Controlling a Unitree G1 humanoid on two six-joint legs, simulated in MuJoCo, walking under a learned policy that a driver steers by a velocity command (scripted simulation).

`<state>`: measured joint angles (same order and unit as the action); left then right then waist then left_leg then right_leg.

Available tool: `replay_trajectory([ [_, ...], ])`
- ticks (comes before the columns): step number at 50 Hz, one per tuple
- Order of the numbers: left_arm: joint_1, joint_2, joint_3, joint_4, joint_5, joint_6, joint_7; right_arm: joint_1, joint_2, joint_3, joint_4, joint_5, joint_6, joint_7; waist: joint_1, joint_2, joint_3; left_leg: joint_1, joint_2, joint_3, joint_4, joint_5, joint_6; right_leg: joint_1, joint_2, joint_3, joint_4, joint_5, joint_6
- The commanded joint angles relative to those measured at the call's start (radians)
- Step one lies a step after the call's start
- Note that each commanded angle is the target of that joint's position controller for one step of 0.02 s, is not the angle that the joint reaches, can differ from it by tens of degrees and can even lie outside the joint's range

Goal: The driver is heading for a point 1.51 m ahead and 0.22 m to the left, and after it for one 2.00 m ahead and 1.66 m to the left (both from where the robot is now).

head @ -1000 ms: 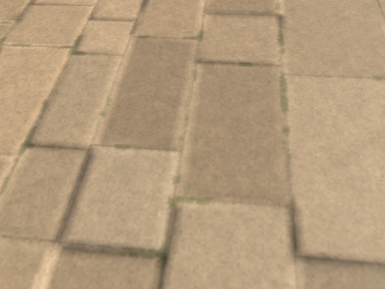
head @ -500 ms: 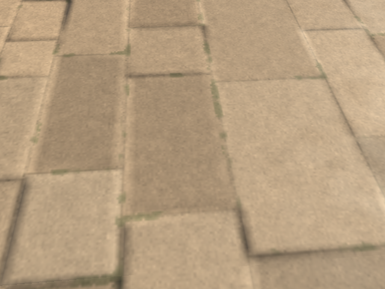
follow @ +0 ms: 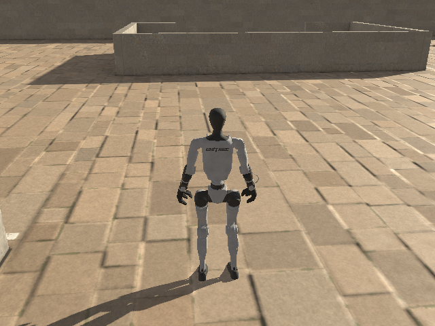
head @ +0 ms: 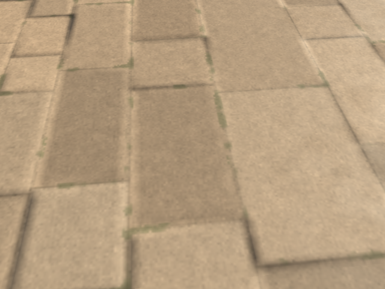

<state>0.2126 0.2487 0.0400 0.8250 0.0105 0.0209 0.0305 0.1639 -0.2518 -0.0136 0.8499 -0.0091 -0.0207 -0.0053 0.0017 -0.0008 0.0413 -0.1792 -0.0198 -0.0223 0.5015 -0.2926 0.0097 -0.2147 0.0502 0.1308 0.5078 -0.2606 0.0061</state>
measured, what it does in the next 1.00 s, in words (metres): walks ahead: left foot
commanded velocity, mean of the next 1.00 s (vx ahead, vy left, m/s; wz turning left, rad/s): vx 0.28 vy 0.00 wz -0.01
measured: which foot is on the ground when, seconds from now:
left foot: down 0.00-0.50, up 0.52-0.94, down 0.96-1.00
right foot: down 0.00-0.98, up 1.00-1.00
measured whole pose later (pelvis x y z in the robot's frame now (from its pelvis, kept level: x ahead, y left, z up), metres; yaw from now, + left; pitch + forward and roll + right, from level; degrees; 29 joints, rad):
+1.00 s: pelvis +0.30 +0.00 -0.02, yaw +0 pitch +2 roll +0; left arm 0.45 0.26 0.03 1.01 0.00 -0.05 0.01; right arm -0.01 -0.27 -0.03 0.80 0.01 -0.10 0.04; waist 0.06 -0.01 0.05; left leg -0.51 -0.02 0.05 0.59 -0.11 0.07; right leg 0.00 -0.01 0.05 0.74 -0.49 -0.01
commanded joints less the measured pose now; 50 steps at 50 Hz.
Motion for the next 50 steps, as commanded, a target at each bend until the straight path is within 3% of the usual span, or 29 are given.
replay_trajectory([
  [1,-0.002,0.120,0.028,-0.033,-0.001,-0.011,0.007,-0.010,-0.113,-0.023,-0.030,0.001,-0.013,-0.003,-0.002,-0.003,-0.044,-0.023,0.059,-0.058,-0.093,0.141,0.020,0.041,-0.063,0.055,-0.068,0.214,-0.019],
  [10,-0.003,0.111,0.027,0.043,-0.003,-0.009,0.014,0.012,-0.119,-0.017,0.047,0.004,-0.015,-0.008,-0.003,0.002,-0.027,-0.029,0.055,-0.059,-0.119,0.128,0.023,0.061,-0.055,0.039,-0.082,0.214,-0.010],
  [12,0.012,0.098,0.024,0.069,-0.008,-0.007,0.016,0.035,-0.128,-0.019,0.070,0.009,-0.010,-0.012,-0.007,0.029,-0.029,-0.033,0.046,-0.070,-0.153,-0.133,0.042,0.040,-0.013,-0.008,-0.058,-0.018,-0.015],
  [13,0.008,0.100,0.026,0.072,-0.014,-0.010,0.016,0.040,-0.156,-0.028,0.073,0.016,-0.007,-0.016,-0.014,0.068,0.004,-0.045,0.068,-0.117,-0.182,-0.310,0.074,-0.025,0.017,-0.045,-0.008,-0.181,-0.020],
  [15,-0.047,0.089,0.022,0.046,-0.024,-0.038,0.009,0.098,-0.208,-0.043,0.087,0.025,-0.012,-0.023,-0.040,0.161,0.079,-0.023,0.238,-0.358,-0.322,-0.549,0.181,-0.196,0.019,-0.108,0.146,-0.217,-0.020],
  [16,-0.082,0.086,0.019,0.030,-0.030,-0.058,0.002,0.105,-0.229,-0.052,0.091,0.026,-0.019,-0.027,-0.047,0.174,0.124,-0.043,0.323,-0.463,-0.367,-0.541,0.230,-0.243,-0.030,-0.103,0.216,-0.173,-0.023],
  [17,-0.094,0.095,0.022,0.027,-0.034,-0.074,-0.006,0.107,-0.226,-0.054,0.089,0.022,-0.027,-0.029,-0.050,0.159,0.136,-0.027,0.352,-0.494,-0.378,-0.478,0.251,-0.287,-0.064,-0.085,0.268,-0.183,-0.029],
  [18,-0.090,0.101,0.024,0.029,-0.036,-0.086,-0.014,0.106,-0.216,-0.055,0.086,0.021,-0.034,-0.027,-0.047,0.147,0.125,0.015,0.357,-0.483,-0.373,-0.407,0.251,-0.321,-0.086,-0.080,0.292,-0.216,-0.035],
  [20,-0.075,0.095,0.022,0.036,-0.041,-0.103,-0.029,0.078,-0.209,-0.057,0.072,0.037,-0.036,-0.021,-0.029,0.130,0.093,0.039,0.309,-0.376,-0.355,-0.285,0.212,-0.262,-0.101,-0.102,0.175,-0.208,-0.047],
  [22,0.010,0.080,0.026,0.087,-0.035,-0.112,-0.037,0.032,-0.215,-0.059,0.059,0.050,-0.027,-0.016,0.027,0.115,0.043,-0.087,0.213,-0.217,-0.295,-0.168,0.165,0.020,-0.045,-0.184,-0.026,0.014,-0.041],
  [23,0.086,0.089,0.036,0.127,-0.033,-0.109,-0.036,0.044,-0.200,-0.054,0.060,0.043,-0.024,-0.014,0.052,0.097,0.010,-0.149,0.174,-0.173,-0.234,-0.137,0.150,0.157,-0.007,-0.205,-0.048,0.068,-0.028],
  [24,0.169,0.103,0.045,0.154,-0.036,-0.104,-0.033,0.040,-0.163,-0.041,0.057,0.036,-0.027,-0.011,0.087,0.058,-0.019,-0.216,0.137,-0.125,-0.131,-0.097,0.122,0.269,-0.029,-0.161,-0.067,0.049,-0.034],
  [25,0.280,0.160,0.058,0.168,-0.035,-0.103,-0.023,0.015,-0.083,-0.016,0.036,0.019,-0.035,-0.001,0.128,-0.135,-0.056,-0.337,0.045,-0.014,0.183,-0.084,0.055,0.380,-0.213,0.117,-0.193,-0.083,-0.097],
  [26,0.359,0.279,0.079,0.179,-0.028,-0.109,-0.035,0.007,-0.062,-0.012,-0.015,0.030,-0.057,-0.002,0.129,-0.327,-0.077,-0.533,-0.048,0.012,0.435,-0.262,0.028,0.446,-0.413,0.534,-0.333,-0.239,-0.259],
  [27,0.281,0.206,0.056,0.165,-0.018,-0.123,-0.041,-0.002,-0.136,-0.029,-0.016,0.054,-0.070,-0.002,0.091,-0.177,-0.007,-0.620,0.025,-0.068,0.599,-0.271,0.044,0.376,-0.449,0.579,-0.356,-0.372,-0.299],
  [28,0.203,0.154,0.039,0.135,-0.017,-0.134,-0.044,-0.001,-0.157,-0.035,-0.012,0.067,-0.080,0.006,0.062,-0.124,0.054,-0.662,0.074,-0.087,0.640,-0.162,0.068,0.339,-0.405,0.478,-0.363,-0.366,-0.265],
  [31,0.135,0.107,0.014,0.109,-0.013,-0.129,-0.049,-0.011,-0.149,-0.044,0.001,0.033,-0.089,0.020,0.030,-0.089,0.063,-0.615,0.142,-0.048,0.554,0.049,0.058,0.281,-0.297,0.215,-0.385,-0.033,-0.182],
  [34,0.199,0.121,0.013,0.128,-0.013,-0.115,-0.036,-0.061,-0.103,-0.035,-0.017,0.021,-0.080,0.034,0.044,-0.084,0.051,-0.597,0.132,0.012,0.448,0.149,0.009,0.262,-0.253,0.079,-0.394,0.222,-0.190],
  [37,0.216,0.147,0.014,0.132,-0.011,-0.107,-0.020,-0.186,-0.065,-0.018,-0.070,0.023,-0.079,0.035,0.068,-0.070,0.075,-0.521,0.103,0.047,0.226,0.262,-0.022,0.179,-0.224,-0.003,-0.417,0.281,-0.187],
  [40,0.262,0.160,0.018,0.149,-0.019,-0.109,-0.014,-0.271,-0.067,-0.011,-0.104,0.031,-0.079,0.041,0.085,-0.080,0.100,-0.433,0.070,0.065,0.087,0.353,-0.018,0.152,-0.239,-0.029,-0.444,0.264,-0.188],
  [42,0.265,0.160,0.022,0.158,-0.029,-0.107,-0.013,-0.291,-0.083,-0.014,-0.123,0.036,-0.080,0.048,0.067,-0.084,0.109,-0.428,0.071,0.038,0.037,0.358,0.008,0.207,-0.272,-0.035,-0.429,0.303,-0.178],
  [44,0.249,0.168,0.029,0.156,-0.030,-0.099,-0.012,-0.271,-0.110,-0.024,-0.127,0.035,-0.085,0.055,0.032,-0.083,0.080,-0.396,0.063,0.029,0.011,0.319,0.039,0.287,-0.300,-0.044,-0.371,0.425,-0.159],
  [45,0.234,0.180,0.034,0.150,-0.026,-0.093,-0.011,-0.230,-0.130,-0.034,-0.120,0.034,-0.086,0.055,0.004,-0.095,0.040,-0.333,0.042,0.042,0.016,0.284,0.056,0.318,-0.303,-0.053,-0.311,0.581,-0.148],
  [46,0.223,0.190,0.038,0.144,-0.019,-0.084,-0.011,-0.147,-0.156,-0.049,-0.100,0.034,-0.084,0.052,-0.042,-0.115,-0.027,-0.221,0.010,0.065,0.028,0.248,0.075,0.333,-0.294,-0.067,-0.204,0.771,-0.136],
  [47,0.216,0.177,0.034,0.138,-0.011,-0.072,-0.011,0.014,-0.191,-0.072,-0.051,0.036,-0.079,0.044,-0.120,-0.110,-0.125,-0.021,-0.017,0.089,0.023,0.239,0.103,0.293,-0.252,-0.099,-0.010,0.874,-0.112],
  [48,0.228,0.151,0.020,0.118,0.002,-0.069,-0.010,0.192,-0.239,-0.089,-0.011,0.029,-0.072,0.034,-0.183,-0.052,-0.255,0.286,0.117,-0.060,0.060,0.204,0.155,0.086,-0.212,-0.113,0.269,0.663,-0.087],
  [49,0.379,-0.010,-0.023,0.112,-0.003,-0.090,-0.027,0.291,-0.320,-0.109,0.023,0.014,-0.067,0.037,-0.105,0.246,-0.431,0.636,0.376,-0.577,-0.058,-0.100,0.334,-0.305,-0.010,-0.118,0.678,0.006,-0.018],
  [50,0.329,0.061,-0.011,0.129,-0.026,-0.119,-0.032,0.263,-0.223,-0.081,0.021,0.019,-0.070,0.041,-0.128,0.214,-0.409,0.595,0.385,-0.766,-0.228,-0.222,0.315,-0.414,-0.004,0.022,0.806,-0.292,-0.040],
])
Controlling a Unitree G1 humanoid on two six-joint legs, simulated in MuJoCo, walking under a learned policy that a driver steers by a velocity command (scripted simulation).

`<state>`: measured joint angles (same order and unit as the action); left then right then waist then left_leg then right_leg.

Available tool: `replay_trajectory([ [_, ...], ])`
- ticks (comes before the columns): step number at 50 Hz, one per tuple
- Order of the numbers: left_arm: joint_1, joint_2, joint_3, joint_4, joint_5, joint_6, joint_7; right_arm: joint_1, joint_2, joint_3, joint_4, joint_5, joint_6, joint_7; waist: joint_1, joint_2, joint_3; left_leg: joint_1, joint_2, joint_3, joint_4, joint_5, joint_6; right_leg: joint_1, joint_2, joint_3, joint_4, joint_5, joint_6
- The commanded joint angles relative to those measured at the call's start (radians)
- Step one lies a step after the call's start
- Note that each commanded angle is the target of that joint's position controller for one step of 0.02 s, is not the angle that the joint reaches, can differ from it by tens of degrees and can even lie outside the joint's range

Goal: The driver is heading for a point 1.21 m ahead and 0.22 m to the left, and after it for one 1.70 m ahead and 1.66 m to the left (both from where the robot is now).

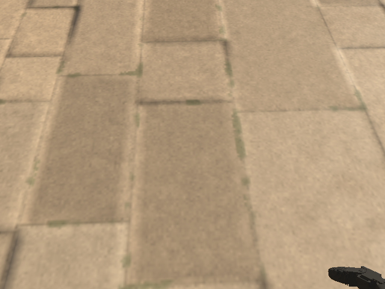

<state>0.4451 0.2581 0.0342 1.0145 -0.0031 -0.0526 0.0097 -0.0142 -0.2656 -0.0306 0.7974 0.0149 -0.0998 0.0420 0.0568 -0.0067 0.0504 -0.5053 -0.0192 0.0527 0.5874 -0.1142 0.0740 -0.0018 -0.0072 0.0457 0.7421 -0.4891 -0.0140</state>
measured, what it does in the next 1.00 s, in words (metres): walks ahead: right foot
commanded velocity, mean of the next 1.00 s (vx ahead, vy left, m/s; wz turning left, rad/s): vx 0.50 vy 0.00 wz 0.07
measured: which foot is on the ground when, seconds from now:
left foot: down 0.00-0.50, up 0.52-1.00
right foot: up 0.00-0.48, down 0.50-1.00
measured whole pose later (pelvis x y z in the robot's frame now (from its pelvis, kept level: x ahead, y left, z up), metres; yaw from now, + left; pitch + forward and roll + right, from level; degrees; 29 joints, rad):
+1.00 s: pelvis +0.58 -0.02 +0.01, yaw +6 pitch +2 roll -2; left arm 0.33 0.28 0.06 0.96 -0.01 -0.07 0.01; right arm 0.06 -0.25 -0.03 0.81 0.02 -0.06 0.05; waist 0.06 0.03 0.02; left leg -0.57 0.05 0.02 0.57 -0.03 0.07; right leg 0.12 0.03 -0.15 0.21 -0.36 0.00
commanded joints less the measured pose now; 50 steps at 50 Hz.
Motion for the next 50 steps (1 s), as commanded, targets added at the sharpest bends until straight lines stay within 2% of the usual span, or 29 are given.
replay_trajectory([
  [1,-0.022,0.138,0.021,-0.104,-0.044,-0.063,-0.014,0.337,-0.169,-0.051,0.061,-0.002,0.003,-0.008,-0.160,0.174,-0.228,0.764,0.359,-0.688,-0.334,-0.377,0.198,-0.715,-0.003,0.086,0.614,-0.003,-0.039],
  [2,-0.088,0.147,0.021,-0.122,-0.046,-0.071,-0.008,0.246,-0.148,-0.044,0.040,-0.006,-0.003,-0.007,-0.128,0.077,-0.138,0.598,0.326,-0.556,-0.359,-0.263,0.174,-0.685,-0.060,0.060,0.571,0.098,-0.046],
  [3,-0.117,0.140,0.027,-0.125,-0.032,-0.070,0.000,0.195,-0.123,-0.038,0.034,-0.015,-0.007,-0.004,-0.096,0.037,-0.081,0.463,0.290,-0.448,-0.383,-0.139,0.162,-0.643,-0.098,0.043,0.511,0.165,-0.042],
  [4,-0.096,0.122,0.030,-0.122,-0.021,-0.059,0.004,0.172,-0.103,-0.032,0.035,-0.027,-0.013,-0.002,-0.059,0.063,-0.071,0.378,0.253,-0.370,-0.409,-0.068,0.150,-0.572,-0.131,0.050,0.469,0.207,-0.040],
  [6,-0.068,0.078,0.026,-0.116,-0.015,-0.035,0.005,0.173,-0.091,-0.030,0.050,-0.023,-0.018,0.002,-0.030,0.081,-0.060,0.300,0.225,-0.293,-0.455,-0.018,0.162,-0.522,-0.147,0.039,0.415,0.225,-0.027],
  [7,-0.084,0.074,0.026,-0.124,-0.012,-0.027,0.007,0.188,-0.099,-0.031,0.060,-0.019,-0.022,0.000,-0.027,0.077,-0.042,0.275,0.223,-0.265,-0.474,0.003,0.170,-0.536,-0.154,0.031,0.382,0.239,-0.017],
  [9,-0.168,0.083,0.028,-0.161,-0.002,-0.021,0.010,0.223,-0.128,-0.038,0.077,-0.018,-0.022,-0.013,-0.039,0.059,-0.005,0.277,0.224,-0.232,-0.502,0.033,0.181,-0.614,-0.165,0.024,0.280,0.322,0.008],
  [11,-0.247,0.082,0.027,-0.189,0.003,-0.027,0.007,0.261,-0.144,-0.041,0.090,-0.015,-0.016,-0.027,-0.061,0.045,0.009,0.311,0.212,-0.198,-0.508,0.068,0.170,-0.660,-0.161,0.016,0.143,0.443,0.023],
  [14,-0.362,0.058,0.016,-0.221,-0.001,-0.041,-0.006,0.313,-0.160,-0.042,0.107,-0.007,-0.007,-0.039,-0.101,0.042,0.020,0.326,0.179,-0.128,-0.507,0.098,0.136,-0.612,-0.120,-0.027,-0.070,0.596,0.024],
  [18,-0.483,0.061,0.008,-0.265,-0.014,-0.049,-0.028,0.403,-0.167,-0.044,0.147,0.004,0.011,-0.042,-0.141,0.040,0.040,0.455,0.222,-0.128,-0.466,0.111,0.132,-0.624,-0.089,-0.035,-0.193,0.604,0.013],
  [20,-0.511,0.077,0.010,-0.288,-0.015,-0.054,-0.041,0.419,-0.174,-0.049,0.158,0.005,0.026,-0.045,-0.134,0.046,0.038,0.544,0.261,-0.141,-0.418,0.165,0.121,-0.641,-0.080,-0.026,-0.229,0.535,-0.010],
  [22,-0.475,0.105,0.019,-0.289,-0.016,-0.057,-0.048,0.406,-0.187,-0.055,0.157,0.004,0.038,-0.049,-0.098,0.067,0.007,0.600,0.281,-0.146,-0.349,0.297,0.101,-0.577,-0.058,-0.038,-0.250,0.450,-0.037],
  [23,-0.407,0.129,0.031,-0.274,-0.015,-0.058,-0.048,0.386,-0.194,-0.057,0.151,0.003,0.043,-0.049,-0.053,0.082,-0.038,0.604,0.267,-0.130,-0.264,0.461,0.088,-0.470,-0.028,-0.065,-0.263,0.421,-0.057],
  [24,-0.256,0.170,0.056,-0.227,-0.014,-0.058,-0.042,0.374,-0.178,-0.050,0.145,-0.002,0.050,-0.049,0.021,0.072,-0.133,0.563,0.216,-0.092,-0.087,0.570,0.063,-0.264,-0.002,-0.089,-0.279,0.435,-0.087],
  [25,-0.067,0.238,0.078,-0.186,-0.002,-0.055,-0.033,0.381,-0.143,-0.031,0.119,-0.018,0.049,-0.051,0.086,0.002,-0.284,0.378,0.161,-0.053,0.197,0.385,0.032,0.047,-0.140,0.060,-0.234,0.455,-0.149],
  [26,0.015,0.323,0.099,-0.157,0.002,-0.046,-0.033,0.509,-0.006,0.009,0.110,-0.020,0.026,-0.037,0.028,-0.259,-0.417,-0.049,-0.031,-0.029,0.570,-0.202,-0.043,0.415,-0.373,0.538,-0.317,0.257,-0.317],
  [27,0.008,0.215,0.069,-0.162,-0.006,-0.045,-0.035,0.462,-0.091,-0.008,0.125,0.001,0.001,-0.033,0.060,-0.203,-0.421,-0.175,-0.021,-0.171,0.700,-0.456,-0.031,0.419,-0.384,0.680,-0.429,0.154,-0.312],
  [28,-0.081,0.175,0.053,-0.179,-0.005,-0.047,-0.032,0.365,-0.163,-0.028,0.093,0.031,-0.016,-0.029,0.048,-0.156,-0.257,-0.249,0.036,-0.169,0.729,-0.391,-0.012,0.289,-0.352,0.527,-0.448,0.179,-0.262],
  [29,-0.161,0.151,0.046,-0.197,0.000,-0.048,-0.031,0.308,-0.161,-0.028,0.080,0.033,-0.023,-0.033,0.019,-0.081,-0.174,-0.226,0.091,-0.139,0.688,-0.298,-0.011,0.146,-0.312,0.401,-0.472,0.274,-0.238],
  [30,-0.211,0.124,0.038,-0.202,0.005,-0.050,-0.034,0.278,-0.149,-0.032,0.077,0.017,-0.020,-0.038,-0.007,-0.042,-0.105,-0.195,0.123,-0.126,0.620,-0.237,-0.019,0.023,-0.274,0.312,-0.505,0.368,-0.225],
  [31,-0.235,0.104,0.031,-0.204,0.014,-0.055,-0.036,0.292,-0.138,-0.036,0.081,0.007,-0.009,-0.040,-0.041,-0.060,-0.090,-0.132,0.152,-0.132,0.577,-0.194,-0.023,-0.054,-0.244,0.251,-0.534,0.421,-0.212],
  [32,-0.242,0.100,0.031,-0.200,0.014,-0.057,-0.039,0.311,-0.113,-0.034,0.087,0.004,0.004,-0.039,-0.058,-0.067,-0.083,-0.091,0.158,-0.129,0.550,-0.173,-0.031,-0.099,-0.229,0.220,-0.563,0.446,-0.214],
  [34,-0.228,0.121,0.037,-0.183,0.006,-0.065,-0.039,0.310,-0.081,-0.029,0.084,-0.001,0.024,-0.042,-0.075,-0.058,-0.061,-0.089,0.168,-0.115,0.490,-0.141,-0.051,-0.150,-0.220,0.159,-0.602,0.510,-0.229],
  [36,-0.202,0.145,0.044,-0.166,0.006,-0.064,-0.030,0.242,-0.081,-0.029,0.056,-0.010,0.030,-0.044,-0.066,-0.043,-0.031,-0.146,0.173,-0.109,0.386,-0.056,-0.073,-0.151,-0.216,0.116,-0.628,0.544,-0.235],
  [41,-0.156,0.163,0.047,-0.134,0.007,-0.058,-0.008,0.092,-0.055,-0.018,0.015,0.000,0.022,-0.027,-0.015,-0.047,0.003,-0.111,0.135,-0.068,0.095,0.218,-0.068,-0.135,-0.176,-0.047,-0.663,0.522,-0.178],
  [44,-0.107,0.170,0.051,-0.102,0.001,-0.050,-0.005,0.017,-0.056,-0.015,-0.021,0.008,0.022,-0.014,0.013,-0.036,0.026,-0.139,0.114,-0.071,0.023,0.225,-0.048,-0.033,-0.215,-0.085,-0.651,0.526,-0.169],
  [47,-0.100,0.174,0.057,-0.089,-0.005,-0.029,0.000,-0.026,-0.067,-0.018,-0.059,0.008,0.020,0.007,0.010,-0.036,0.035,-0.185,0.102,-0.067,-0.015,0.132,-0.012,0.099,-0.261,-0.110,-0.585,0.607,-0.146],
  [49,-0.124,0.195,0.065,-0.098,-0.006,-0.014,0.008,0.001,-0.087,-0.028,-0.072,0.005,0.021,0.019,-0.020,-0.057,0.005,-0.120,0.063,-0.019,-0.017,0.032,0.017,0.140,-0.270,-0.139,-0.485,0.851,-0.123],
  [50,-0.136,0.208,0.068,-0.106,-0.005,-0.006,0.013,0.058,-0.110,-0.041,-0.066,0.004,0.024,0.020,-0.055,-0.075,-0.042,-0.029,0.026,0.016,-0.010,-0.014,0.034,0.144,-0.263,-0.159,-0.384,1.032,-0.109],
])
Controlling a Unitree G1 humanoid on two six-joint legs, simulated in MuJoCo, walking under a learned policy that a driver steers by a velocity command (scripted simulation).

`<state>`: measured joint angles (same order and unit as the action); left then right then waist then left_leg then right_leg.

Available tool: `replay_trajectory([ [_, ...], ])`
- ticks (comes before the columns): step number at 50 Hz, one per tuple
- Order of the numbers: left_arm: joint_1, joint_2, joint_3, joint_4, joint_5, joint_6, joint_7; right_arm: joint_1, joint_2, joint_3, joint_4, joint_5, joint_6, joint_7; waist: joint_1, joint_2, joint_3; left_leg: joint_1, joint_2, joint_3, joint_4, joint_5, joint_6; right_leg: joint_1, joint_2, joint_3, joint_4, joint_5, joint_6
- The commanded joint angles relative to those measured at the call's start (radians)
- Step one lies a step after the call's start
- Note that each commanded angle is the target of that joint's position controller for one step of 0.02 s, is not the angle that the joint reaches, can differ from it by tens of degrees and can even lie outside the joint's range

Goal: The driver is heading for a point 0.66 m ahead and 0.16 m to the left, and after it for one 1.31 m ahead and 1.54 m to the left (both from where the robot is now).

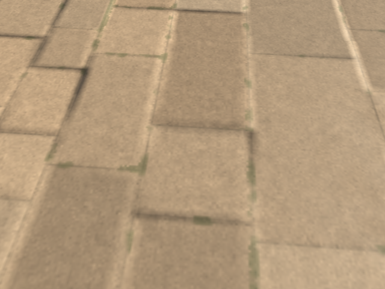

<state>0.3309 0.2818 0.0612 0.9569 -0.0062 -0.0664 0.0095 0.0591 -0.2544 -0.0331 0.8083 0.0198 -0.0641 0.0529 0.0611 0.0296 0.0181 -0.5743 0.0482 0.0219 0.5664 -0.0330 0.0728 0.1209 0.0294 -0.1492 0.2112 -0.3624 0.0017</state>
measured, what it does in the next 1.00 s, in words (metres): walks ahead, turning left: left foot, then right foot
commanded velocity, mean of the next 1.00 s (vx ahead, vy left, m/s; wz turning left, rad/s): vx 0.23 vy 0.00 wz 0.46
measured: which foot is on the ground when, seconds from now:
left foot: up 0.00-0.02, down 0.04-0.50, up 0.52-0.88, down 0.90-1.00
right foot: down 0.00-0.06, up 0.08-0.48, down 0.50-0.90, up 0.92-1.00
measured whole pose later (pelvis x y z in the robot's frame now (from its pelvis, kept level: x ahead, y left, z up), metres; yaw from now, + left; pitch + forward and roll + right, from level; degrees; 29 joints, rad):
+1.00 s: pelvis +0.33 +0.06 +0.01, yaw +29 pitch +0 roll -1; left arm 0.16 0.30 0.05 0.82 0.00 0.01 0.00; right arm 0.21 -0.25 -0.04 0.69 -0.02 0.03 -0.01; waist 0.02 -0.03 0.02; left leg -0.26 0.00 -0.02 0.52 -0.27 0.03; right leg -0.40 -0.04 -0.05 0.72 -0.41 0.03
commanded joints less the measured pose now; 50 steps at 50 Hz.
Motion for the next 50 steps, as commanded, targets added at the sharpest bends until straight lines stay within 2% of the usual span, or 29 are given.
replay_trajectory([
  [1,-0.038,0.183,0.040,-0.058,0.001,0.020,0.020,0.118,-0.155,-0.063,-0.046,0.000,-0.009,0.007,-0.132,-0.101,-0.084,0.215,-0.087,0.075,-0.019,-0.082,0.060,-0.018,-0.269,-0.002,0.331,1.010,-0.097],
  [2,-0.027,0.169,0.030,-0.080,0.010,0.023,0.029,0.288,-0.226,-0.098,-0.006,0.002,-0.004,-0.005,-0.198,-0.043,-0.182,0.499,-0.049,-0.037,-0.026,-0.061,0.107,-0.202,-0.225,-0.018,0.592,0.874,-0.060],
  [3,0.065,0.046,-0.012,-0.127,0.034,-0.004,0.012,0.367,-0.341,-0.126,-0.003,0.004,0.001,-0.017,-0.143,0.197,-0.301,0.891,0.207,-0.545,-0.075,-0.185,0.290,-0.652,-0.052,-0.002,0.986,0.230,0.014],
  [4,0.027,0.066,-0.016,-0.128,0.014,-0.048,-0.004,0.377,-0.284,-0.105,-0.015,0.006,-0.003,-0.016,-0.161,0.173,-0.398,1.005,0.293,-0.866,-0.251,-0.288,0.351,-0.838,0.033,0.201,1.140,-0.218,0.010],
  [5,-0.072,0.136,0.004,-0.154,-0.026,-0.077,-0.017,0.343,-0.226,-0.088,-0.017,-0.003,-0.008,-0.020,-0.180,0.121,-0.274,0.928,0.260,-0.724,-0.269,-0.267,0.289,-0.934,-0.034,0.254,1.168,-0.153,-0.017],
  [6,-0.123,0.136,0.002,-0.170,-0.030,-0.091,-0.016,0.281,-0.196,-0.081,-0.032,-0.004,-0.013,-0.022,-0.156,0.044,-0.178,0.785,0.218,-0.586,-0.272,-0.193,0.251,-0.926,-0.081,0.239,1.104,-0.060,-0.032],
  [7,-0.141,0.134,0.007,-0.168,-0.009,-0.092,-0.008,0.215,-0.168,-0.073,-0.050,-0.005,-0.013,-0.022,-0.116,-0.021,-0.108,0.631,0.179,-0.485,-0.287,-0.095,0.226,-0.870,-0.116,0.230,1.011,-0.003,-0.026],
  [8,-0.134,0.141,0.017,-0.168,0.006,-0.082,-0.002,0.172,-0.142,-0.063,-0.066,-0.014,-0.014,-0.024,-0.078,-0.013,-0.077,0.519,0.149,-0.422,-0.312,-0.011,0.213,-0.793,-0.141,0.232,0.943,0.034,-0.018],
  [12,-0.147,0.098,0.016,-0.197,0.023,-0.042,0.006,0.173,-0.179,-0.073,-0.082,-0.012,-0.014,-0.045,-0.044,0.019,-0.033,0.349,0.099,-0.313,-0.357,0.204,0.221,-0.719,-0.128,0.201,0.765,0.128,0.043],
  [14,-0.214,0.080,0.011,-0.224,0.028,-0.038,0.010,0.193,-0.200,-0.081,-0.077,-0.010,-0.005,-0.061,-0.057,0.019,-0.018,0.302,0.052,-0.238,-0.316,0.375,0.182,-0.687,-0.090,0.182,0.607,0.239,0.064],
  [17,-0.296,0.054,0.002,-0.255,0.018,-0.041,0.000,0.245,-0.200,-0.085,-0.067,0.001,0.023,-0.076,-0.099,0.057,-0.059,0.288,0.004,-0.213,-0.258,0.354,0.113,-0.579,-0.015,0.166,0.405,0.438,0.061],
  [20,-0.343,0.080,0.009,-0.286,0.010,-0.036,-0.010,0.270,-0.186,-0.083,-0.061,0.004,0.044,-0.087,-0.109,0.076,-0.065,0.353,0.026,-0.307,-0.197,0.237,0.087,-0.561,0.010,0.207,0.302,0.442,0.052],
  [23,-0.272,0.130,0.027,-0.272,0.018,-0.047,-0.013,0.220,-0.168,-0.081,-0.090,-0.003,0.055,-0.100,-0.061,0.096,-0.086,0.438,0.039,-0.408,-0.062,0.212,0.065,-0.513,-0.007,0.243,0.231,0.386,0.016],
  [24,-0.213,0.141,0.031,-0.260,0.028,-0.055,-0.010,0.194,-0.151,-0.075,-0.108,-0.003,0.056,-0.099,-0.026,0.078,-0.116,0.426,-0.006,-0.395,0.035,0.184,0.035,-0.412,-0.034,0.234,0.157,0.491,-0.011],
  [25,-0.134,0.192,0.039,-0.259,0.049,-0.057,-0.001,0.201,-0.101,-0.058,-0.137,-0.017,0.053,-0.096,-0.010,-0.030,-0.239,0.321,-0.076,-0.332,0.259,-0.021,-0.008,-0.172,-0.199,0.356,0.209,0.781,-0.075],
  [26,-0.123,0.207,0.035,-0.271,0.064,-0.040,0.004,0.431,-0.045,-0.045,-0.116,-0.017,0.049,-0.090,-0.103,-0.285,-0.358,0.077,-0.222,-0.248,0.529,-0.733,-0.068,0.117,-0.461,0.636,0.277,1.141,-0.261],
  [27,-0.117,0.181,0.039,-0.267,0.022,-0.018,-0.002,0.500,-0.158,-0.057,-0.102,-0.001,0.054,-0.083,-0.104,-0.298,-0.421,-0.008,-0.135,-0.221,0.675,-0.704,-0.091,0.114,-0.535,0.793,0.235,0.846,-0.320],
  [28,-0.164,0.115,0.023,-0.297,0.015,-0.005,0.003,0.386,-0.225,-0.080,-0.100,0.009,0.072,-0.088,-0.065,-0.177,-0.303,-0.057,-0.095,-0.195,0.739,-0.609,-0.125,0.019,-0.448,0.671,0.199,0.643,-0.278],
  [29,-0.207,0.091,0.012,-0.301,0.022,0.011,0.008,0.301,-0.234,-0.087,-0.117,0.008,0.094,-0.096,-0.058,-0.116,-0.219,-0.070,-0.070,-0.158,0.734,-0.533,-0.143,-0.092,-0.385,0.555,0.170,0.511,-0.234],
  [32,-0.277,0.111,0.013,-0.295,0.039,0.035,0.014,0.272,-0.167,-0.081,-0.143,0.005,0.130,-0.100,-0.087,-0.163,-0.077,0.034,-0.032,-0.091,0.648,-0.430,-0.157,-0.367,-0.270,0.347,0.065,0.357,-0.211],
  [35,-0.253,0.118,0.020,-0.274,0.034,0.036,0.018,0.250,-0.117,-0.067,-0.168,-0.006,0.122,-0.100,-0.074,-0.167,-0.108,0.078,-0.021,-0.067,0.507,-0.409,-0.154,-0.341,-0.282,0.287,0.052,0.449,-0.252],
  [39,-0.269,0.145,0.029,-0.261,0.017,0.047,0.011,0.210,-0.108,-0.052,-0.181,-0.016,0.115,-0.085,-0.063,-0.165,-0.146,0.197,-0.009,-0.046,0.299,-0.347,-0.129,-0.337,-0.303,0.249,0.053,0.436,-0.264],
  [42,-0.255,0.160,0.030,-0.239,0.003,0.057,0.001,0.202,-0.121,-0.052,-0.177,-0.017,0.114,-0.071,-0.063,-0.171,-0.126,0.272,-0.028,-0.018,0.134,-0.303,-0.099,-0.337,-0.303,0.250,0.071,0.320,-0.246],
  [44,-0.252,0.145,0.021,-0.219,-0.013,0.063,-0.002,0.243,-0.117,-0.053,-0.153,-0.023,0.110,-0.062,-0.096,-0.162,-0.115,0.405,-0.053,0.011,-0.078,-0.181,-0.058,-0.389,-0.275,0.225,0.129,0.269,-0.192],
  [45,-0.201,0.113,0.010,-0.194,-0.015,0.062,-0.007,0.244,-0.141,-0.057,-0.158,-0.031,0.110,-0.063,-0.095,-0.125,-0.107,0.485,-0.019,-0.049,-0.172,-0.105,-0.023,-0.448,-0.240,0.199,0.174,0.194,-0.119],
  [46,-0.173,0.040,-0.013,-0.203,0.018,0.056,-0.018,0.246,-0.215,-0.066,-0.174,-0.042,0.111,-0.073,-0.052,0.097,-0.140,0.569,0.194,-0.309,-0.236,0.056,0.044,-0.545,-0.142,0.089,0.388,0.007,-0.018],
  [47,-0.201,0.049,-0.007,-0.223,0.024,0.052,-0.012,0.172,-0.231,-0.063,-0.189,-0.055,0.106,-0.070,-0.049,0.233,-0.083,0.393,0.315,-0.419,-0.277,0.025,0.184,-0.588,-0.062,0.090,0.460,-0.191,0.031],
  [48,-0.252,0.114,0.008,-0.224,0.023,0.057,-0.005,0.154,-0.184,-0.055,-0.193,-0.060,0.087,-0.068,-0.088,0.160,-0.062,0.353,0.265,-0.393,-0.320,-0.179,0.191,-0.576,-0.083,0.144,0.571,-0.169,0.041],
  [50,-0.230,0.143,0.030,-0.200,0.004,0.060,-0.003,0.194,-0.216,-0.068,-0.153,-0.033,0.061,-0.068,-0.100,0.165,-0.026,0.431,0.213,-0.385,-0.375,-0.491,0.146,-0.709,-0.069,0.135,0.701,-0.106,0.037],
])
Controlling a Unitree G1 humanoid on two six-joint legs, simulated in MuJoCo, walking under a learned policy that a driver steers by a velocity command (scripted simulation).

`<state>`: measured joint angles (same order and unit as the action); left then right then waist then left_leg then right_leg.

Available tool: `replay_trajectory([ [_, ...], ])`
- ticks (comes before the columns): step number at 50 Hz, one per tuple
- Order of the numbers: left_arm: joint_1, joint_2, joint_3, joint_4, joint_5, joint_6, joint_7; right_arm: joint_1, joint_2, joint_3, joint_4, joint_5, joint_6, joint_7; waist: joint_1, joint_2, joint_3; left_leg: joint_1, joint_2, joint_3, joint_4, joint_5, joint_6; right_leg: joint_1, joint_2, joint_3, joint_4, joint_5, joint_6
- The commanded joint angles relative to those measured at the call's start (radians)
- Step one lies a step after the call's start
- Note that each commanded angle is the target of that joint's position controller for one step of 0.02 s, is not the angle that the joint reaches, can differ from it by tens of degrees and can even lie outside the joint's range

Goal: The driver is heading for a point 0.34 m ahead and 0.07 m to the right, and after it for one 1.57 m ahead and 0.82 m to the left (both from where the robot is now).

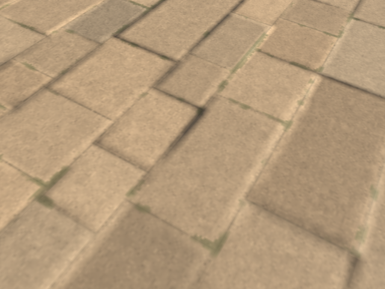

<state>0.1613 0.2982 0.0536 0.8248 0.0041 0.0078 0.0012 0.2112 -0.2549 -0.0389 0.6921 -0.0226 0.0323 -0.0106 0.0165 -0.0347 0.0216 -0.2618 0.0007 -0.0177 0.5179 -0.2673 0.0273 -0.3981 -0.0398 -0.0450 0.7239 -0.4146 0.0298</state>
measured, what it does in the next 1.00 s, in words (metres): walks ahead, turning left: right foot, then left foot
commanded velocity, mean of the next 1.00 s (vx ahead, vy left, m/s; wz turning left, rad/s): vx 0.41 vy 0.00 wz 0.28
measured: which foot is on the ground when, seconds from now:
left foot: down 0.00-0.34, up 0.36-0.82, down 0.84-1.00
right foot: up 0.00-0.32, down 0.34-0.86, up 0.88-1.00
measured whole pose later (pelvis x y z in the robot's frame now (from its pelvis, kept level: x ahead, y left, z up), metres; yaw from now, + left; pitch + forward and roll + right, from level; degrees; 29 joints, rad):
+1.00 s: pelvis +0.40 +0.02 +0.00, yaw +17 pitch +1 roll +1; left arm 0.21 0.30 0.04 0.79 -0.01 -0.11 0.00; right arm 0.24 -0.29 -0.07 0.67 0.01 -0.05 0.03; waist 0.00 -0.01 0.06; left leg -0.32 -0.12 -0.01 0.45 -0.15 0.11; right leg -0.46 -0.07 0.05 1.19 -0.35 -0.01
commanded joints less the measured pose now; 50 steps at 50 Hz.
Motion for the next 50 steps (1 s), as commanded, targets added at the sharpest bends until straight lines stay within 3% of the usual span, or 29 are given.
replay_trajectory([
  [1,-0.059,0.142,0.046,-0.064,-0.008,-0.014,0.006,0.053,-0.206,-0.059,-0.023,0.021,-0.045,-0.008,-0.060,0.231,0.004,0.152,0.267,-0.365,-0.346,-0.294,0.185,-0.260,-0.017,0.056,0.218,-0.014,0.004],
  [3,-0.063,0.115,0.045,-0.058,-0.022,-0.034,-0.002,0.070,-0.167,-0.047,-0.009,0.023,-0.057,-0.018,-0.054,0.191,0.023,0.199,0.251,-0.342,-0.365,-0.246,0.177,-0.307,-0.026,0.065,0.213,0.064,-0.008],
  [5,-0.083,0.086,0.037,-0.053,-0.020,-0.059,-0.012,0.075,-0.160,-0.049,-0.004,0.023,-0.069,-0.021,-0.059,0.168,0.010,0.234,0.235,-0.291,-0.367,-0.148,0.169,-0.293,-0.031,0.056,0.124,0.135,-0.015],
  [8,-0.111,0.054,0.020,-0.052,-0.018,-0.078,-0.024,0.080,-0.183,-0.061,0.007,0.030,-0.080,-0.016,-0.072,0.167,-0.005,0.197,0.220,-0.231,-0.367,-0.081,0.174,-0.178,-0.018,0.030,-0.035,0.171,-0.015],
  [12,-0.118,0.076,0.014,-0.056,-0.028,-0.085,-0.034,0.103,-0.206,-0.073,0.030,0.043,-0.082,0.000,-0.075,0.169,0.013,0.125,0.242,-0.235,-0.355,-0.118,0.190,-0.062,-0.004,0.012,-0.146,0.166,-0.037],
  [14,-0.067,0.084,0.014,-0.037,-0.029,-0.092,-0.038,0.085,-0.201,-0.072,0.036,0.050,-0.079,0.005,-0.033,0.152,0.007,0.069,0.236,-0.222,-0.316,-0.124,0.172,0.054,0.006,0.000,-0.219,0.225,-0.061],
  [16,0.076,0.105,0.027,0.019,-0.029,-0.093,-0.030,0.080,-0.156,-0.056,0.042,0.042,-0.076,0.007,0.034,0.126,-0.029,-0.031,0.186,-0.175,-0.202,-0.109,0.131,0.267,0.023,-0.003,-0.256,0.220,-0.079],
  [17,0.183,0.152,0.041,0.042,-0.028,-0.096,-0.020,0.067,-0.100,-0.037,0.034,0.031,-0.080,0.009,0.079,0.037,-0.070,-0.133,0.114,-0.091,0.008,-0.082,0.079,0.414,-0.083,0.142,-0.313,0.158,-0.118],
  [18,0.256,0.285,0.071,0.050,-0.022,-0.090,-0.016,0.076,-0.041,-0.020,-0.019,0.023,-0.101,0.008,0.077,-0.245,-0.124,-0.398,-0.016,0.054,0.362,-0.195,0.001,0.599,-0.304,0.510,-0.432,-0.017,-0.249],
  [19,0.276,0.243,0.061,0.049,-0.013,-0.096,-0.023,0.036,-0.124,-0.040,-0.029,0.041,-0.117,0.001,0.109,-0.199,-0.108,-0.538,-0.014,-0.037,0.566,-0.310,-0.009,0.581,-0.364,0.722,-0.527,-0.223,-0.330],
  [20,0.214,0.183,0.042,0.033,-0.009,-0.104,-0.023,0.034,-0.171,-0.055,-0.025,0.064,-0.124,0.004,0.079,-0.136,-0.030,-0.605,0.044,-0.079,0.646,-0.228,0.015,0.537,-0.345,0.644,-0.532,-0.266,-0.298],
  [21,0.163,0.141,0.030,0.018,-0.004,-0.109,-0.023,0.038,-0.165,-0.054,-0.011,0.067,-0.123,0.006,0.056,-0.112,-0.002,-0.606,0.074,-0.074,0.651,-0.138,0.027,0.495,-0.297,0.542,-0.537,-0.203,-0.259],
  [22,0.127,0.115,0.022,0.011,-0.003,-0.111,-0.023,0.033,-0.152,-0.054,-0.004,0.057,-0.121,0.006,0.042,-0.090,0.021,-0.598,0.094,-0.077,0.623,-0.067,0.028,0.452,-0.265,0.455,-0.551,-0.102,-0.235],
  [24,0.101,0.092,0.015,0.009,0.007,-0.114,-0.018,0.034,-0.122,-0.053,0.006,0.051,-0.109,0.011,0.020,-0.088,0.033,-0.527,0.112,-0.092,0.571,0.039,0.021,0.375,-0.216,0.297,-0.579,0.111,-0.197],
  [28,0.123,0.106,0.021,0.027,0.012,-0.121,-0.008,0.005,-0.089,-0.048,-0.008,0.047,-0.096,0.013,0.020,-0.036,0.031,-0.529,0.083,-0.100,0.456,0.195,-0.017,0.357,-0.193,0.111,-0.600,0.421,-0.199],
  [31,0.112,0.115,0.019,0.026,0.007,-0.119,0.002,-0.073,-0.063,-0.034,-0.040,0.044,-0.100,0.027,0.036,-0.039,0.050,-0.447,0.076,-0.028,0.259,0.339,-0.019,0.313,-0.161,-0.011,-0.626,0.484,-0.176],
  [36,0.200,0.137,0.026,0.062,-0.010,-0.096,0.010,-0.212,-0.036,-0.017,-0.113,0.047,-0.101,0.063,0.076,-0.006,0.098,-0.452,0.061,0.039,0.094,0.343,0.022,0.445,-0.214,-0.083,-0.589,0.598,-0.169],
  [39,0.189,0.175,0.039,0.051,-0.017,-0.070,0.020,-0.193,-0.077,-0.036,-0.139,0.046,-0.097,0.081,0.024,-0.047,0.037,-0.356,-0.006,0.110,0.081,0.202,0.074,0.542,-0.235,-0.127,-0.433,1.051,-0.148],
  [40,0.186,0.190,0.044,0.044,-0.015,-0.059,0.027,-0.135,-0.103,-0.049,-0.132,0.046,-0.092,0.082,-0.016,-0.071,-0.011,-0.276,-0.040,0.132,0.090,0.145,0.096,0.561,-0.235,-0.137,-0.326,1.219,-0.140],
  [41,0.177,0.200,0.048,0.037,-0.012,-0.050,0.033,-0.016,-0.146,-0.072,-0.107,0.048,-0.088,0.079,-0.083,-0.076,-0.081,-0.119,-0.073,0.138,0.078,0.126,0.123,0.529,-0.226,-0.143,-0.161,1.282,-0.128],
  [42,0.158,0.197,0.044,0.024,-0.014,-0.049,0.038,0.146,-0.200,-0.102,-0.068,0.050,-0.082,0.062,-0.175,-0.037,-0.159,0.155,-0.076,0.090,0.012,0.173,0.165,0.375,-0.190,-0.157,0.074,1.169,-0.096],
  [43,0.207,0.103,0.016,-0.012,0.014,-0.064,0.032,0.239,-0.280,-0.121,-0.043,0.047,-0.068,0.036,-0.152,0.158,-0.267,0.507,0.138,-0.260,0.021,0.136,0.252,0.030,-0.089,-0.154,0.420,0.504,-0.057],
  [44,0.249,0.042,-0.014,-0.052,0.006,-0.107,0.009,0.202,-0.309,-0.114,-0.076,0.046,-0.082,0.038,-0.082,0.274,-0.409,0.709,0.348,-0.829,-0.148,-0.028,0.441,-0.276,0.105,0.047,0.705,-0.178,-0.029],
  [45,0.119,0.139,0.013,-0.077,-0.029,-0.141,-0.009,0.206,-0.225,-0.093,-0.071,0.039,-0.088,0.039,-0.146,0.155,-0.356,0.667,0.314,-0.752,-0.210,-0.069,0.376,-0.381,0.039,0.173,0.731,-0.111,-0.045],
  [46,0.056,0.142,0.010,-0.108,-0.048,-0.157,-0.015,0.160,-0.194,-0.083,-0.067,0.037,-0.095,0.038,-0.121,0.105,-0.208,0.515,0.275,-0.593,-0.226,-0.009,0.330,-0.398,-0.003,0.153,0.661,-0.021,-0.063],
  [47,0.047,0.121,0.008,-0.105,-0.030,-0.162,-0.008,0.089,-0.179,-0.077,-0.075,0.039,-0.100,0.040,-0.065,0.001,-0.123,0.348,0.226,-0.488,-0.242,0.088,0.295,-0.352,-0.045,0.144,0.556,0.042,-0.060],
  [48,0.059,0.130,0.017,-0.098,-0.010,-0.154,-0.002,0.036,-0.153,-0.068,-0.089,0.033,-0.103,0.039,-0.029,0.008,-0.082,0.238,0.190,-0.414,-0.259,0.187,0.279,-0.293,-0.071,0.142,0.480,0.078,-0.048],
  [49,0.084,0.132,0.021,-0.098,-0.003,-0.139,-0.003,0.007,-0.144,-0.063,-0.102,0.024,-0.103,0.036,0.001,0.036,-0.066,0.157,0.167,-0.382,-0.284,0.236,0.277,-0.239,-0.085,0.144,0.457,0.100,-0.036],
  [50,0.100,0.125,0.022,-0.103,0.003,-0.127,-0.002,-0.002,-0.148,-0.065,-0.103,0.026,-0.105,0.033,0.014,0.050,-0.060,0.106,0.158,-0.367,-0.301,0.272,0.285,-0.217,-0.088,0.135,0.422,0.111,-0.017],
])
Velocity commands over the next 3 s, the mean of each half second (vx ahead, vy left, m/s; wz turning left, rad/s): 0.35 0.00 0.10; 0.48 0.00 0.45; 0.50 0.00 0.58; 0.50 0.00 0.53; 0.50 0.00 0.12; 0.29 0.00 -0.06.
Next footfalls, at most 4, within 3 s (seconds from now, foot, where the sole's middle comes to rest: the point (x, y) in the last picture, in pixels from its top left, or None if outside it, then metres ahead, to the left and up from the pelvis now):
0.34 right None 0.16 -0.15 -0.78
0.84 left None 0.48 0.10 -0.78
1.32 right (193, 208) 0.81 0.00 -0.78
1.84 left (97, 191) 0.87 0.38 -0.78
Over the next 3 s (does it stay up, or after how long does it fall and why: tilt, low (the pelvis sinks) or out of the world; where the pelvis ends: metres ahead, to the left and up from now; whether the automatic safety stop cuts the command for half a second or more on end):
stays up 1.20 0.64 -0.01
